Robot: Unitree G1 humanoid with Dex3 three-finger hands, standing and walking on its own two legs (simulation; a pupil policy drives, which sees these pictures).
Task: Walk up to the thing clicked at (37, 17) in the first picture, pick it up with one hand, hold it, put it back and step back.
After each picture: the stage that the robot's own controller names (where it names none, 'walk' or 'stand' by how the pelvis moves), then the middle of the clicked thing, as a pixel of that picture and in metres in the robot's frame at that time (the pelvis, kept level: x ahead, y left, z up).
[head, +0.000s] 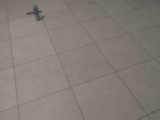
stand; (36, 12) +2.12 +0.68 -0.66
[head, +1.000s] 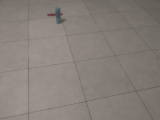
walk; (58, 15) +2.04 +0.32 -0.63
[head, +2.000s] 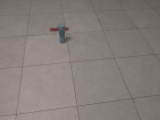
walk; (62, 34) +1.46 +0.23 -0.65
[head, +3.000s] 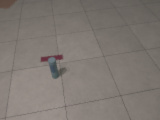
walk; (53, 68) +0.97 +0.27 -0.64
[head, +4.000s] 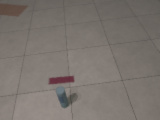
walk; (62, 97) +0.63 +0.23 -0.64
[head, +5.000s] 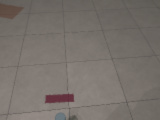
stand; out of the picture +0.42 +0.16 -0.63
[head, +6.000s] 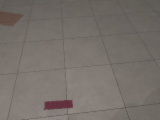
stand; out of the picture +0.41 +0.18 -0.66
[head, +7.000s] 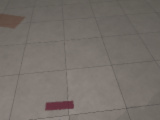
stand; out of the picture +0.41 +0.18 -0.66
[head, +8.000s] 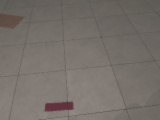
stand; out of the picture +0.40 +0.18 -0.66
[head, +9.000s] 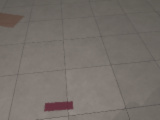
stand; out of the picture +0.40 +0.18 -0.66
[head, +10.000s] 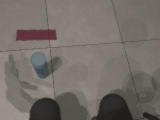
go down; (41, 67) +0.48 +0.17 -0.37
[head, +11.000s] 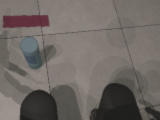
go down; (32, 55) +0.49 +0.19 -0.28
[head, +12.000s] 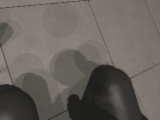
close in; out of the picture +0.49 +0.24 -0.17
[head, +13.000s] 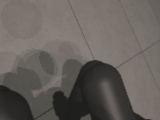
close; out of the picture +0.48 +0.25 -0.17
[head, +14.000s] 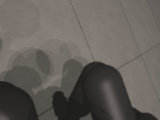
lift; out of the picture +0.43 +0.23 -0.17
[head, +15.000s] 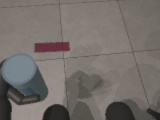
lift; (31, 83) +0.33 +0.17 +0.01
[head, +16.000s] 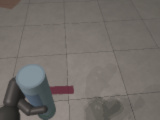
hold; (40, 96) +0.30 +0.15 +0.04
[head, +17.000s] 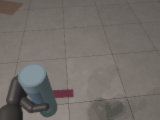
hold; (42, 94) +0.30 +0.15 +0.04
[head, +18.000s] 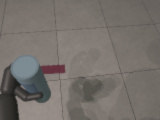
crouch; (35, 83) +0.35 +0.16 -0.02
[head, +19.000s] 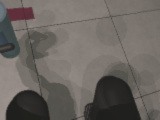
lower; (2, 35) +0.49 +0.19 -0.05
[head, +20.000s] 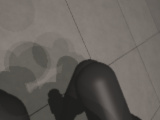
lower; out of the picture +0.47 +0.24 -0.18
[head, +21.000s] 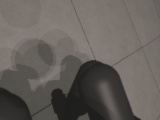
lower; out of the picture +0.46 +0.25 -0.18
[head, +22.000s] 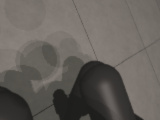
lower; out of the picture +0.45 +0.25 -0.18
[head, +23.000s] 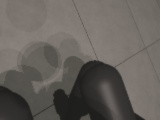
lower; out of the picture +0.45 +0.24 -0.17
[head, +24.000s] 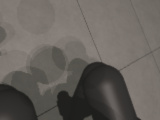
open; out of the picture +0.45 +0.22 -0.18
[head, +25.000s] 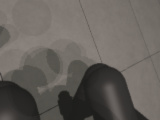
stand; out of the picture +0.45 +0.22 -0.18
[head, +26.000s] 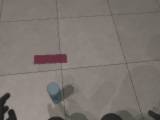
stand; (55, 94) +0.42 +0.15 -0.47
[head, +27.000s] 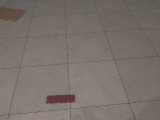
stand; out of the picture +0.40 +0.14 -0.60
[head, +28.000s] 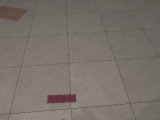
stand; out of the picture +0.39 +0.13 -0.60
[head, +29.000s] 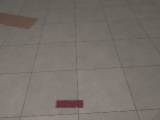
stand; out of the picture +0.41 +0.12 -0.65
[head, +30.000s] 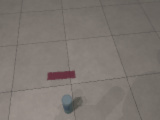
walk; (67, 104) +0.45 +0.10 -0.63
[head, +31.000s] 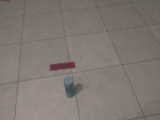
walk; (69, 88) +0.64 +0.13 -0.63
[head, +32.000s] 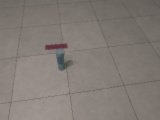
stand; (60, 60) +0.97 +0.22 -0.63
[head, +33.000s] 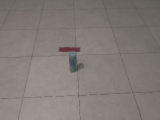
stand; (72, 62) +1.02 +0.11 -0.65
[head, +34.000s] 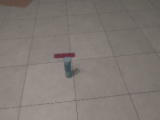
stand; (67, 68) +1.01 +0.16 -0.66
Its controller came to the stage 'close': yes
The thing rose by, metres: 0.68
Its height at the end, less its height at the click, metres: +0.00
